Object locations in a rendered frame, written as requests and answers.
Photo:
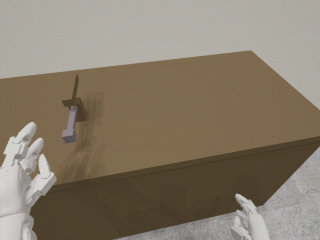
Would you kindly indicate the robot right hand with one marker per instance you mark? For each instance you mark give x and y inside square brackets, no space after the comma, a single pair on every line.
[254,226]

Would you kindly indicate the robot left hand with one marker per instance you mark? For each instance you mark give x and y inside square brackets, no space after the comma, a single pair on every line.
[19,163]

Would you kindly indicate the tap lever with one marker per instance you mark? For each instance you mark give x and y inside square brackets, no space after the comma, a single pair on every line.
[69,135]

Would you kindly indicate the left robot forearm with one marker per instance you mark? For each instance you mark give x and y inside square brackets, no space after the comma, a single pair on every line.
[17,226]

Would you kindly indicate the counter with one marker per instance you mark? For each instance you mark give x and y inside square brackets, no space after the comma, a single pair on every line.
[159,143]

